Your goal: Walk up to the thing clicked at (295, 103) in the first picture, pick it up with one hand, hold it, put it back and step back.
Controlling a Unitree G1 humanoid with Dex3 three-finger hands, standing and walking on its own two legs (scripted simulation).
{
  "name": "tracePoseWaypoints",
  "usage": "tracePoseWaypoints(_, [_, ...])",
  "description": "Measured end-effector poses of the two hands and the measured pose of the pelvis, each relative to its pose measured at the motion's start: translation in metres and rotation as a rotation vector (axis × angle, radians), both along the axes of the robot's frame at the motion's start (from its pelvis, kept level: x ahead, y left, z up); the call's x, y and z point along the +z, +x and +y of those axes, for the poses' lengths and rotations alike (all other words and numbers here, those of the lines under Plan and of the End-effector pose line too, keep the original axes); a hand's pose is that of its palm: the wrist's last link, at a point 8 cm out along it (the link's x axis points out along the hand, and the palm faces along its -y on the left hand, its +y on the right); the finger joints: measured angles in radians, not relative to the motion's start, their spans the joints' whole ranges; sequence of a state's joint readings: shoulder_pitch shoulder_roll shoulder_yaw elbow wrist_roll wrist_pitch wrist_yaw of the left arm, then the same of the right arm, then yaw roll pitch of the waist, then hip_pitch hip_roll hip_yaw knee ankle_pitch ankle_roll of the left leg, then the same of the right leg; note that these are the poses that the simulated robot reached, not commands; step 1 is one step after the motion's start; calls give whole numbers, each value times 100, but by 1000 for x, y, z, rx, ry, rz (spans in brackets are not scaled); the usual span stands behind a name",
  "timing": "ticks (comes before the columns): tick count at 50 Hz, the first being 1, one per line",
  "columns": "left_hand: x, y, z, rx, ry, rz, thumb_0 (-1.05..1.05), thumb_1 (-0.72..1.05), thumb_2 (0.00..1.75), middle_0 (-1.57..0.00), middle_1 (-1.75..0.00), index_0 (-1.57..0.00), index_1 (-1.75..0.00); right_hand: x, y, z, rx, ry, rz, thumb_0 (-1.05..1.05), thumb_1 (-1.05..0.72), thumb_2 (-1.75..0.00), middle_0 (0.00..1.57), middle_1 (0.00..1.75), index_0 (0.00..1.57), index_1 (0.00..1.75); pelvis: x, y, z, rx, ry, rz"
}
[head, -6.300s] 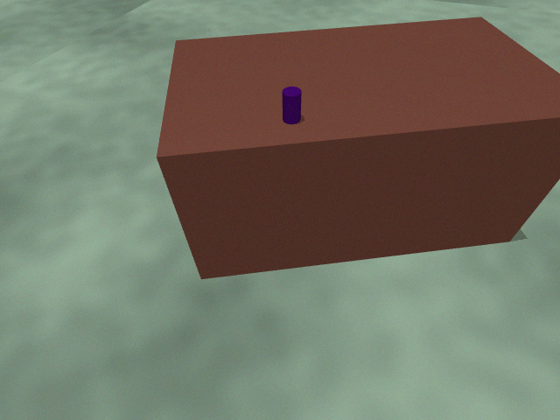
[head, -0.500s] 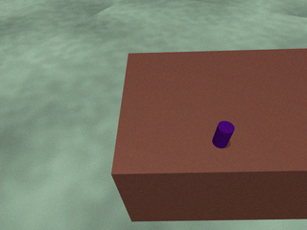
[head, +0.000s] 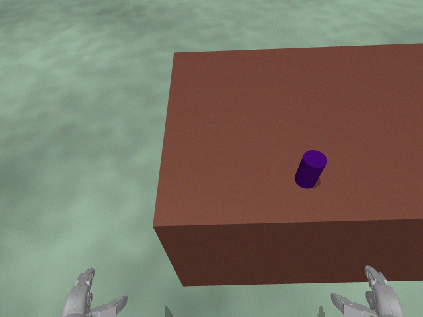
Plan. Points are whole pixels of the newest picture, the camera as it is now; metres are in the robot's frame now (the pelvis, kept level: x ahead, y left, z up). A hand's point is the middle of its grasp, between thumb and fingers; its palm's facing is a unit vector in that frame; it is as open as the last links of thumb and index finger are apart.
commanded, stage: rise first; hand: right
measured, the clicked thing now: (309, 169) +0.47 -0.22 -0.08
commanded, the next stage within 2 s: go down in 1.38 s
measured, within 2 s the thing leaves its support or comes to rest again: neither
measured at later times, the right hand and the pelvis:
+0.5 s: hand (365, 287) +0.19 -0.25 -0.05, palm faces +0.26 +0.90 -0.35, open 17.0 cm; pelvis +0.02 +0.01 +0.00, yaw +0 degrees
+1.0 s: hand (377, 286) +0.18 -0.24 +0.00, palm faces +0.27 +0.90 -0.34, open 17.2 cm; pelvis +0.01 +0.01 +0.00, yaw -1 degrees
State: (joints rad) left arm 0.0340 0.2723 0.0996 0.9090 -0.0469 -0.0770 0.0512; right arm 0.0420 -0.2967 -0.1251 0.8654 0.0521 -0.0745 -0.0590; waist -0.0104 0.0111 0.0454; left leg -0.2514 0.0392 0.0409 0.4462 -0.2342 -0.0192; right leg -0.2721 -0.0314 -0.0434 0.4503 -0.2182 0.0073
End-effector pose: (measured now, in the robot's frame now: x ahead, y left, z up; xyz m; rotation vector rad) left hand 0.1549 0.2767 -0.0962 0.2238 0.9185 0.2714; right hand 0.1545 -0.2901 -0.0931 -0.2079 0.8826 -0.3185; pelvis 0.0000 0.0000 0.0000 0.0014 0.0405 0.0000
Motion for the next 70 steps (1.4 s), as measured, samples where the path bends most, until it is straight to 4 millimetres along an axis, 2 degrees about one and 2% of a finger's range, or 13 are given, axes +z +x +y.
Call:
tracePoseWaypoints(6, [6,-2,-2,7,-7,-37,0,15,25,-6,-8,-7,-7,21,1,-5,-6,-38,-65,1,-15,-27,8,7,8,6,2,10,2,3,1,0])
tracePoseWaypoints(13, [5,-1,-13,-11,-25,-58,0,-21,12,-6,-7,-7,-6,38,1,0,7,-72,-125,1,19,-14,6,6,7,5,2,14,5,1,-1,-21])
tracePoseWaypoints(21, [15,13,-20,-51,-32,-134,-1,-43,6,-7,-7,-8,-7,65,10,1,15,-104,-247,0,39,-8,6,6,6,5,3,19,8,-4,-5,-43])
tracePoseWaypoints(31, [14,12,-13,-43,-31,-130,-1,-50,5,-7,-7,-8,-7,87,8,4,30,-121,-323,0,48,-6,6,6,6,5,3,20,9,-7,-7,-62])
tracePoseWaypoints(46, [16,5,-10,-42,-29,-144,-1,-52,6,-6,-7,-7,-7,116,1,8,68,-153,-450,-1,48,-6,6,6,6,5,3,12,10,-10,-7,-87])
tracePoseWaypoints(70, [18,-3,-12,-34,-34,-176,-1,-54,8,-6,-7,-7,-7,142,-8,11,119,-182,-570,-1,48,-6,6,6,6,5,3,3,6,-10,-6,-100])
